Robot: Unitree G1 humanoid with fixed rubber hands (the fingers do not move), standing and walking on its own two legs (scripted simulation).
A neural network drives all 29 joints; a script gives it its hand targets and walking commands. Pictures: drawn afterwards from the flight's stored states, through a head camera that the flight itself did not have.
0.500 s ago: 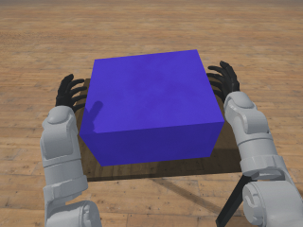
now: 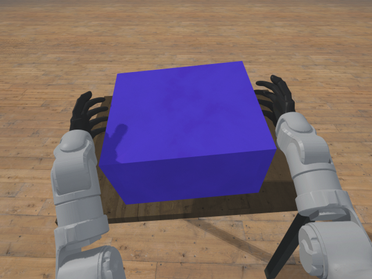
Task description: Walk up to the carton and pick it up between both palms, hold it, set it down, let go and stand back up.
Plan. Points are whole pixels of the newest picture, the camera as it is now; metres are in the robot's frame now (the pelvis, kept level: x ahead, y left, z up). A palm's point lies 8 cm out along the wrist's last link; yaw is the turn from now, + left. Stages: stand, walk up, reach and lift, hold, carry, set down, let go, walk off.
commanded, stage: hold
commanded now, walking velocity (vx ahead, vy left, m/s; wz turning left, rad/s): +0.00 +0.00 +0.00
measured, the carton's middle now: (185, 131) +0.42 +0.00 +0.14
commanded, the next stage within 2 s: none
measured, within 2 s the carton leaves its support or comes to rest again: neither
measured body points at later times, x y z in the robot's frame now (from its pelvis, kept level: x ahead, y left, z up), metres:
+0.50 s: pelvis +0.00 +0.00 +0.00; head -0.06 +0.02 +0.45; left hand +0.36 +0.20 +0.21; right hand +0.38 -0.20 +0.22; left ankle +0.02 +0.11 -0.75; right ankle +0.01 -0.10 -0.75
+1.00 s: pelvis +0.00 +0.01 +0.00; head -0.04 +0.02 +0.45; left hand +0.36 +0.21 +0.19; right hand +0.37 -0.19 +0.20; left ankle +0.02 +0.11 -0.75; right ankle +0.01 -0.10 -0.75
